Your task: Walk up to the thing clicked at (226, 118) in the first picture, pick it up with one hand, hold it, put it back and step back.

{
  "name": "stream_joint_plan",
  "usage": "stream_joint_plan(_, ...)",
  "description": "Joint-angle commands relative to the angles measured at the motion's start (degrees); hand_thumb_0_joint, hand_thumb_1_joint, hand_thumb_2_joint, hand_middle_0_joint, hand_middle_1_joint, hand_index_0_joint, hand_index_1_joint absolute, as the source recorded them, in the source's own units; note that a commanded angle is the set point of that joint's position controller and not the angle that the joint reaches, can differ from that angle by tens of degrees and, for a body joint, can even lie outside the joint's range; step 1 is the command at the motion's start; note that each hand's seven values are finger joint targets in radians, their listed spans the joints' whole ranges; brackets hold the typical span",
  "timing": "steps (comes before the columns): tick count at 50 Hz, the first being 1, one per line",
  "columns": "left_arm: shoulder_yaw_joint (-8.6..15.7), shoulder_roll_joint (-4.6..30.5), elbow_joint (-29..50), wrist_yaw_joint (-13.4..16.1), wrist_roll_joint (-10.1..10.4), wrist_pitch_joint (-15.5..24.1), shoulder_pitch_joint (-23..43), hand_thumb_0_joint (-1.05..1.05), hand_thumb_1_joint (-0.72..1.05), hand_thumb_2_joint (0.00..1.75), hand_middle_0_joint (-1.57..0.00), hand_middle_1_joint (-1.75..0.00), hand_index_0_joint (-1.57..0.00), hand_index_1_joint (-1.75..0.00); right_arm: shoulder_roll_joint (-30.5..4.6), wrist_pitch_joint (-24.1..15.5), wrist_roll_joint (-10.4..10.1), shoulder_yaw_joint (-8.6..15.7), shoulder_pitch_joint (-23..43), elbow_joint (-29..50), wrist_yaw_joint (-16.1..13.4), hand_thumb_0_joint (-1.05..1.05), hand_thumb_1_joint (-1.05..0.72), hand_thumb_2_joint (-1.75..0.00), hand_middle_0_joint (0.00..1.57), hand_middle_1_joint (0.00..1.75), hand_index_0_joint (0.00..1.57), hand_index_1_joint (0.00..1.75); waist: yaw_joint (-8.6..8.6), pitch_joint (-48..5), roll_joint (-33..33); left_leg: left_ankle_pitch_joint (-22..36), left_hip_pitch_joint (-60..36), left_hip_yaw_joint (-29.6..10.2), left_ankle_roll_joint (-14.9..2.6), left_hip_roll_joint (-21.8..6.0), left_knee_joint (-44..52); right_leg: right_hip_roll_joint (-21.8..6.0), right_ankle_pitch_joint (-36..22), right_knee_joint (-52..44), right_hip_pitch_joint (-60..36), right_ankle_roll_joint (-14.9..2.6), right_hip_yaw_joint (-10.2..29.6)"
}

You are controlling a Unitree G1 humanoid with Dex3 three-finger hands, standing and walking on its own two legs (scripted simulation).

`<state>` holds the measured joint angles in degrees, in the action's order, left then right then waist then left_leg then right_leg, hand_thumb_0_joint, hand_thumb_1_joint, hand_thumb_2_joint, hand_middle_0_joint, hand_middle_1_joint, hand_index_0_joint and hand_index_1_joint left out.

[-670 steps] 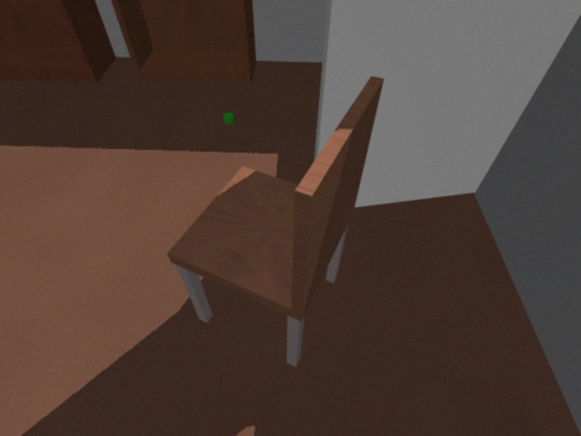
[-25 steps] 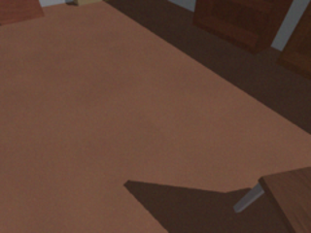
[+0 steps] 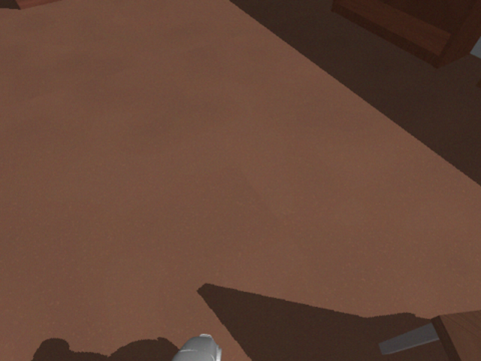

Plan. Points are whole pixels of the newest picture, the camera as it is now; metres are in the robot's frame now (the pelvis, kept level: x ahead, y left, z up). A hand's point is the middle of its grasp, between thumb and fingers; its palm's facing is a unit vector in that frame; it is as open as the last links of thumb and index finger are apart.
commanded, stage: walk up
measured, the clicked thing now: out of the picture +1.04 -1.54 -0.74
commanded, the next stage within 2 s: stand in 1.32 s
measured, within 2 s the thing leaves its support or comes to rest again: neither
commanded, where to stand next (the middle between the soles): +0.06 +0.02 m, yaw -1 degrees
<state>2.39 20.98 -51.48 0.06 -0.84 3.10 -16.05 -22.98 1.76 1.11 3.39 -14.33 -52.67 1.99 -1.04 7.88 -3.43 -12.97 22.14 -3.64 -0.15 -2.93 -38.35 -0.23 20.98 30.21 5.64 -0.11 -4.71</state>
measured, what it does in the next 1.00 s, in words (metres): steps on the spot: left foot, then right foot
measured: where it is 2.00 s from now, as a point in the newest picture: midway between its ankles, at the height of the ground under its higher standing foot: outside the picture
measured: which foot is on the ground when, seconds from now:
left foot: up 0.00-0.00, down 0.02-1.00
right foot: down 0.00-0.06, up 0.08-0.28, down 0.30-1.00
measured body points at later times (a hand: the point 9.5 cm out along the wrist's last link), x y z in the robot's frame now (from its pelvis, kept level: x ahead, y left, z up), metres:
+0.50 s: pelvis +0.02 +0.02 +0.00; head +0.07 +0.00 +0.44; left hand +0.09 +0.35 -0.11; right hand +0.15 -0.29 -0.13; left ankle +0.02 +0.17 -0.69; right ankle +0.01 -0.12 -0.73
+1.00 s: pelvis +0.00 +0.04 +0.01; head +0.00 +0.04 +0.46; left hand +0.09 +0.33 -0.12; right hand +0.08 -0.27 -0.11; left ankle +0.02 +0.18 -0.73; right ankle +0.01 -0.10 -0.73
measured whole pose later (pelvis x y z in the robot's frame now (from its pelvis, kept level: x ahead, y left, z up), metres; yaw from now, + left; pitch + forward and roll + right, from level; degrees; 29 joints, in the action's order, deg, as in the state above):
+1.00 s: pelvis +0.00 +0.04 +0.01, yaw -1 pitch -4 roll +0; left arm 0.9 20.2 -59.4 -1.4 -0.2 -0.3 -6.7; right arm -20.6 -0.2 0.0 0.1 -6.9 -59.7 0.3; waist 0.1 4.0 0.1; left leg -13.1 11.5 -2.2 1.7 -1.3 -28.1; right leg -1.7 14.0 28.0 10.6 1.5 0.6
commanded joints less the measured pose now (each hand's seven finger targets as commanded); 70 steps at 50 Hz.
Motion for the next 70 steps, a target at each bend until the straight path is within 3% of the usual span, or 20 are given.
stream_joint_plan(1, 3.1, 13.5, 5.2, 1.6, 1.6, -0.3, 1.5, 0.00, 0.90, 0.90, -0.20, -0.30, -0.20, -0.30, -11.7, -2.7, 0.3, 3.6, -4.4, 3.1, -1.3, 0.00, -0.90, -0.90, 0.20, 0.30, 0.20, 0.30, 2.92, -9.7, 2.5, 23.0, -16.2, 0.4, -4.04, -0.2, 11.5, -8.4, -34.9, 13.7, 7.1, -4.66, 3.1)
stream_joint_plan(3, 2.2, 9.4, 4.3, 2.0, 3.3, -1.7, -2.3, 0.00, 0.90, 0.90, -0.20, -0.30, -0.20, -0.30, -15.1, -3.6, -0.1, 3.6, -2.2, 5.1, -2.1, 0.00, -0.90, -0.90, 0.20, 0.30, 0.20, 0.30, 1.40, -15.1, -8.6, 42.7, -21.8, -22.7, -15.09, -16.5, 13.0, 4.5, 12.2, 28.8, 14.6, -1.12, 4.5)
stream_joint_plan(4, 2.1, 11.0, 2.6, 2.5, 2.6, -2.3, -1.9, 0.00, 0.90, 0.90, -0.20, -0.30, -0.20, -0.30, -15.3, -3.5, -0.6, 3.7, -0.4, 4.8, -2.3, 0.00, -0.90, -0.90, 0.20, 0.30, 0.20, 0.30, 1.09, -14.7, -9.3, 36.3, -16.4, -24.9, -18.75, -18.9, 13.4, 0.0, 17.2, 29.0, 11.6, -1.78, 9.3)
stream_joint_plan(7, 2.3, 12.0, 1.6, 1.8, 2.5, -2.8, 0.0, 0.00, 0.90, 0.90, -0.20, -0.30, -0.20, -0.30, -11.5, -2.5, -0.5, 2.2, 6.2, 6.6, -2.9, 0.00, -0.90, -0.90, 0.20, 0.30, 0.20, 0.30, 0.21, -12.3, -6.7, 23.0, -10.0, -8.5, -12.05, -9.7, 12.6, -0.5, 14.5, 26.1, 11.9, -2.45, 9.5)
stream_joint_plan(12, 2.1, 10.9, -0.5, 2.4, 1.6, -1.8, -0.4, 0.00, 0.90, 0.90, -0.20, -0.30, -0.20, -0.30, -12.1, -1.2, -0.2, 2.6, 6.3, 6.8, -2.5, 0.00, -0.90, -0.90, 0.20, 0.30, 0.20, 0.30, 0.80, -12.4, -8.1, 29.4, -12.8, -7.7, -11.75, -9.4, 6.9, 0.1, 4.0, 8.5, 10.0, 0.17, 2.7)
stream_joint_plan(15, 2.7, 12.2, -1.2, 2.7, 0.3, -0.8, -1.6, 0.00, 0.90, 0.90, -0.20, -0.30, -0.20, -0.30, -11.1, -0.3, -1.6, 2.4, 8.0, 7.1, -2.1, 0.00, -0.90, -0.90, 0.20, 0.30, 0.20, 0.30, -0.82, -12.5, -4.5, 22.0, -7.3, -5.7, -7.28, -7.4, 1.9, -0.8, -12.6, -3.4, 3.2, -1.41, 5.0)
stream_joint_plan(17, 4.1, 18.6, 0.6, 2.6, -0.7, 0.0, 2.3, 0.00, 0.90, 0.90, -0.20, -0.30, -0.20, -0.30, -7.1, 0.1, -2.2, 1.4, 9.0, 8.0, -1.8, 0.00, -0.90, -0.90, 0.20, 0.30, 0.20, 0.30, 0.49, -7.9, 9.2, 1.8, 3.2, 0.6, -0.90, 2.7, -7.1, -17.1, -21.2, -9.1, 4.6, -9.13, 26.0)
stream_joint_plan(18, 4.3, 21.6, 1.5, 2.4, -0.6, -0.1, 4.8, 0.00, 0.90, 0.90, -0.20, -0.30, -0.20, -0.30, -9.3, 0.8, -1.7, 2.4, 10.5, 8.1, -2.4, 0.00, -0.90, -0.90, 0.20, 0.30, 0.20, 0.30, -0.49, -7.2, 14.5, -20.2, 1.9, -0.2, -0.89, 3.8, -17.2, -24.6, -28.7, -9.2, 10.4, -17.22, 31.5)
stream_joint_plan(19, 4.4, 20.5, 2.3, 2.5, -0.8, 0.0, 5.9, 0.00, 0.90, 0.90, -0.20, -0.30, -0.20, -0.30, -10.2, 1.0, -1.0, 2.9, 9.4, 7.7, -2.5, 0.00, -0.90, -0.90, 0.20, 0.30, 0.20, 0.30, 0.32, -5.4, 13.7, -21.5, 2.3, -2.6, -0.57, 2.1, -21.9, -25.0, -33.7, -7.2, 10.9, -18.86, 31.4)
stream_joint_plan(22, 3.4, 15.7, 2.6, 2.5, -0.6, 0.1, 5.9, 0.00, 0.90, 0.90, -0.20, -0.30, -0.20, -0.30, -8.8, -0.1, -1.8, 2.6, 8.9, 6.6, -1.9, 0.00, -0.90, -0.90, 0.20, 0.30, 0.20, 0.30, 0.87, -5.5, 11.5, -19.5, 3.5, -2.5, -1.13, 3.9, -19.1, -15.7, -43.6, -1.1, 6.2, -13.22, 16.3)
stream_joint_plan(27, 2.7, 15.0, 3.4, 1.8, -0.2, -1.3, 6.5, 0.00, 0.90, 0.90, -0.20, -0.30, -0.20, -0.30, -7.4, -2.2, -1.3, 1.7, 6.3, 3.8, -1.9, 0.00, -0.90, -0.90, 0.20, 0.30, 0.20, 0.30, 1.12, -12.6, 13.2, -0.7, -7.6, 5.3, 0.06, 4.0, 13.6, -8.4, -38.1, 9.2, -0.9, -6.27, 9.1)
stream_joint_plan(29, 1.8, 11.6, 4.5, 1.4, 0.9, -2.1, 6.9, 0.00, 0.90, 0.90, -0.20, -0.30, -0.20, -0.30, -11.1, -3.3, -0.2, 3.1, 2.8, 2.5, -2.7, 0.00, -0.90, -0.90, 0.20, 0.30, 0.20, 0.30, 2.54, -16.1, 6.8, 18.6, -22.1, -7.7, -3.21, -4.3, 17.0, -5.3, -22.1, 17.9, 10.9, -2.03, 8.5)
stream_joint_plan(30, 1.1, 8.6, 4.5, 1.2, 1.4, -2.6, 5.7, 0.00, 0.90, 0.90, -0.20, -0.30, -0.20, -0.30, -14.0, -3.8, 0.3, 3.2, 4.3, 2.9, -2.9, 0.00, -0.90, -0.90, 0.20, 0.30, 0.20, 0.30, 0.74, -15.6, -1.8, 27.7, -26.9, -19.4, -7.45, -13.4, 14.7, 0.1, 5.0, 18.9, 21.3, -0.36, 7.5)
stream_joint_plan(31, 1.8, 12.3, 2.7, 1.9, 1.2, -3.4, 6.4, 0.00, 0.90, 0.90, -0.20, -0.30, -0.20, -0.30, -17.4, -3.8, -0.6, 3.7, 5.2, 2.8, -2.9, 0.00, -0.90, -0.90, 0.20, 0.30, 0.20, 0.30, 2.44, -15.1, -4.9, 23.8, -17.1, -22.6, -15.22, -18.6, 13.9, -1.7, 15.1, 21.3, 15.2, -0.37, 9.7)
stream_joint_plan(32, 2.1, 13.4, 1.4, 1.9, 1.4, -3.3, 6.9, 0.00, 0.90, 0.90, -0.20, -0.30, -0.20, -0.30, -16.1, -3.7, -0.6, 3.5, 8.4, 2.6, -3.0, 0.00, -0.90, -0.90, 0.20, 0.30, 0.20, 0.30, 1.03, -11.4, -4.2, 23.4, -11.0, -20.6, -15.37, -17.2, 14.4, -3.3, 13.1, 19.9, 11.6, -0.57, 9.7)
stream_joint_plan(34, 2.2, 12.3, 0.2, 1.0, 1.4, -3.0, 5.4, 0.00, 0.90, 0.90, -0.20, -0.30, -0.20, -0.30, -12.7, -3.8, -0.6, 1.6, 12.6, 3.2, -3.1, 0.00, -0.90, -0.90, 0.20, 0.30, 0.20, 0.30, -1.23, -10.7, -5.5, 22.9, -11.7, -8.3, -10.05, -9.9, 11.6, -2.8, 7.6, 12.9, 10.2, -1.86, 8.0)
stream_joint_plan(38, 2.9, 13.5, -2.0, 0.9, 0.4, -2.4, 4.7, 0.00, 0.90, 0.90, -0.20, -0.30, -0.20, -0.30, -10.9, -3.0, -1.7, 0.8, 10.8, 1.8, -2.9, 0.00, -0.90, -0.90, 0.20, 0.30, 0.20, 0.30, -0.96, -10.6, -1.9, 15.9, -5.9, -4.4, -3.44, -3.9, 6.1, -4.5, -19.2, -2.6, -1.0, -3.45, 9.1)
stream_joint_plan(40, 2.3, 14.9, -1.2, 0.8, 0.1, -2.0, 8.6, 0.00, 0.90, 0.90, -0.20, -0.30, -0.20, -0.30, -8.6, -2.8, -2.1, -0.1, 9.1, 1.1, -2.8, 0.00, -0.90, -0.90, 0.20, 0.30, 0.20, 0.30, 1.19, -9.0, 2.9, 1.8, -6.3, -2.6, -1.57, -0.2, 8.1, -10.1, -15.2, -6.1, 3.6, -6.11, 15.4)
stream_joint_plan(43, 1.4, 12.9, -1.4, -0.1, 0.6, -2.6, 13.2, 0.00, 0.90, 0.90, -0.20, -0.30, -0.20, -0.30, -10.1, -3.1, -1.1, 0.4, 9.2, -1.8, -2.5, 0.00, -0.90, -0.90, 0.20, 0.30, 0.20, 0.30, 1.89, -5.7, 4.1, -4.9, -11.6, -4.8, -1.88, -2.2, 15.1, -7.2, -1.8, -7.7, 11.7, -3.51, 12.6)
stream_joint_plan(70, 1.0, 12.1, -10.0, -0.4, 0.3, -1.2, 12.5, 0.00, 0.90, 0.90, -0.20, -0.30, -0.20, -0.30, -9.8, -3.8, -0.4, -1.0, 10.5, -8.2, -1.9, 0.00, -0.90, -0.90, 0.20, 0.30, 0.20, 0.30, 1.12, -8.3, 2.3, 1.1, -12.0, -3.6, -0.64, -3.6, 22.1, -7.1, -8.0, -14.5, 2.4, -1.07, 10.6)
